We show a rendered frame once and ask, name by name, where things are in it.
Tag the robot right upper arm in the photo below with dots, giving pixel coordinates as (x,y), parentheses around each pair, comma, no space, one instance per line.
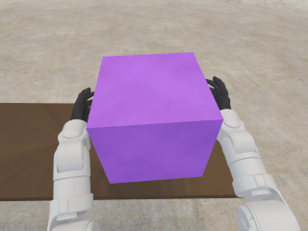
(265,215)

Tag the right robot hand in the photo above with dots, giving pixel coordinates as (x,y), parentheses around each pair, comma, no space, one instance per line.
(220,93)

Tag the robot left forearm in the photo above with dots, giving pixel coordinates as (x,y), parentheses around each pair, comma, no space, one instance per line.
(71,175)

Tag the carton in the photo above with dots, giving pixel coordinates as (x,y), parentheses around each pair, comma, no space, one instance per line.
(153,117)

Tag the table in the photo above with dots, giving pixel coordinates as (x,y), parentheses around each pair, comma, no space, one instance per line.
(28,142)

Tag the left robot hand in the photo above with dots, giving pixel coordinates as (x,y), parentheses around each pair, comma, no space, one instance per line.
(80,109)

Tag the robot left upper arm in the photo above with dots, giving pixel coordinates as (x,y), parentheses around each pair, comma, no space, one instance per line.
(82,225)

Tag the robot right forearm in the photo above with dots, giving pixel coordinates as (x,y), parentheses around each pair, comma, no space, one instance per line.
(250,178)

